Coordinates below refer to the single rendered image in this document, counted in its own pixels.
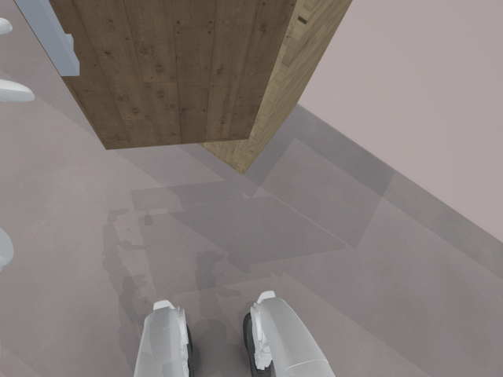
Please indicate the robot left hand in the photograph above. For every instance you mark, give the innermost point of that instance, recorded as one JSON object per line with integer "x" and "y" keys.
{"x": 12, "y": 91}

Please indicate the cupboard door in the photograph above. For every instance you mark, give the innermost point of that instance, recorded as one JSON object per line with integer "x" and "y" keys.
{"x": 172, "y": 72}

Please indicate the right robot foot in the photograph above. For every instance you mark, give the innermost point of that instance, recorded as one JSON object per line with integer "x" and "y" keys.
{"x": 250, "y": 346}

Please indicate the handle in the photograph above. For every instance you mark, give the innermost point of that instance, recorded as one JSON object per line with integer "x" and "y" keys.
{"x": 58, "y": 45}

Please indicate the right robot thigh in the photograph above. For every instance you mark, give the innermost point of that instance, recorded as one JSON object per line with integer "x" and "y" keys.
{"x": 293, "y": 349}

